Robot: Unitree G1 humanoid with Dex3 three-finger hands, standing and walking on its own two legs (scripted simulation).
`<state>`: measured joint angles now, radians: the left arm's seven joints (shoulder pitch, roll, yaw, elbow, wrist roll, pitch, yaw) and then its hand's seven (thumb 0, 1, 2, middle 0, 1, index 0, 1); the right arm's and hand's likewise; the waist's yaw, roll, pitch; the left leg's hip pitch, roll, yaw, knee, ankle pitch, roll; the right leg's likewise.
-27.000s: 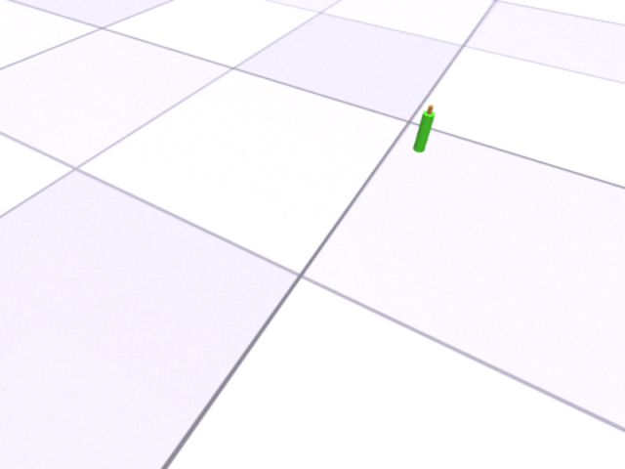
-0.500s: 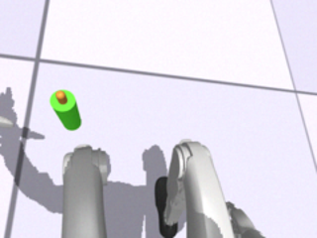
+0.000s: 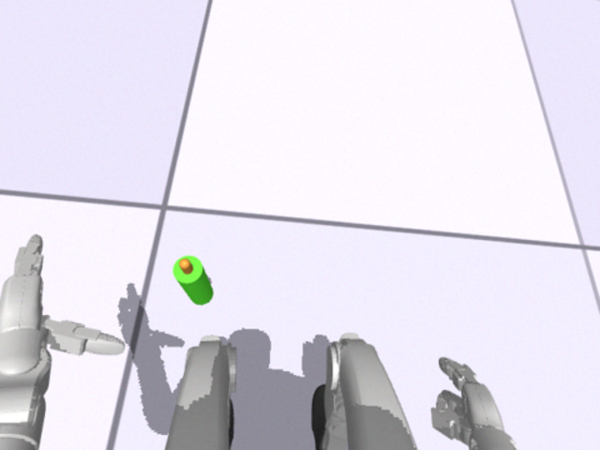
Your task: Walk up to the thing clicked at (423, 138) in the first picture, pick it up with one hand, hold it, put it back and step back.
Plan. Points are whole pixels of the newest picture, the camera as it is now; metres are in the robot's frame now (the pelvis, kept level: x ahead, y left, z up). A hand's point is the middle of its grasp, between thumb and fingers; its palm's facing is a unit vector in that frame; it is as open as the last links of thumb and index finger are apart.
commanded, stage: home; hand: left
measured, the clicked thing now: (194, 280) +0.44 +0.20 -0.42
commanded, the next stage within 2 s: none
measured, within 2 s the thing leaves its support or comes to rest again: neither
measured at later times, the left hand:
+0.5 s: hand (70, 362) +0.23 +0.20 +0.09, palm faces +0.13 -0.94 -0.32, open 17.4 cm
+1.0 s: hand (76, 379) +0.22 +0.19 +0.10, palm faces +0.15 -0.95 -0.29, open 17.4 cm
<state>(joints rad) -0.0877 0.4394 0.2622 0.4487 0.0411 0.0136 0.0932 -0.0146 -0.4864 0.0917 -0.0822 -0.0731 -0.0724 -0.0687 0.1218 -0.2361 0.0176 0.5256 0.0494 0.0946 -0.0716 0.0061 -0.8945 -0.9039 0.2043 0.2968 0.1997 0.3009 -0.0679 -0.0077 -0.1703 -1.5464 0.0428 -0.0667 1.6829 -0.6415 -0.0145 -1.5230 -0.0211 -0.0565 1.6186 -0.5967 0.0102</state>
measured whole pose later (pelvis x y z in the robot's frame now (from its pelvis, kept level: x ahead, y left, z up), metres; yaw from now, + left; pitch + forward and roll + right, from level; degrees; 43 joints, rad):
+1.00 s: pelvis +0.06 +0.00 +0.16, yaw +3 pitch +7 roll -2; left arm 0.46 0.21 -0.02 0.03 -0.01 0.25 0.15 -0.01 -0.53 0.06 -0.06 -0.06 -0.05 -0.05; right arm 0.28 -0.21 0.03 0.51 0.01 -0.11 -0.18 0.01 -0.89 -0.90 0.20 0.30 0.20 0.30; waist -0.03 0.03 -0.11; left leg -0.60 0.04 -0.03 0.95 -0.48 -0.02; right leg -0.58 -0.02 -0.06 0.90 -0.44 0.01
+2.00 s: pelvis +0.06 +0.00 +0.17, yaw +3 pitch +7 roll -2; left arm 0.45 0.20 -0.01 0.05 -0.01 0.24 0.14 -0.01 -0.55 0.05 -0.06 -0.06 -0.05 -0.05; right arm 0.28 -0.20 0.03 0.53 0.01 -0.14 -0.18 0.01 -0.90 -0.90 0.20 0.30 0.20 0.30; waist -0.02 0.02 -0.10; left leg -0.58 0.04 -0.03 0.94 -0.47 -0.02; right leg -0.57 -0.02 -0.05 0.89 -0.43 0.01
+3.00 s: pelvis +0.06 +0.01 +0.20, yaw +4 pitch -1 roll +0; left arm 0.23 0.33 0.02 0.84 0.04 0.00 0.03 0.00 0.83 0.88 -0.21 -0.30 -0.20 -0.30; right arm 0.21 -0.31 -0.04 0.91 -0.05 -0.01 -0.01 0.01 -0.90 -0.90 0.20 0.30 0.20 0.30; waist 0.01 -0.01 0.03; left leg -0.31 -0.01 -0.01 0.68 -0.35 0.01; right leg -0.30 -0.06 -0.04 0.66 -0.34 0.03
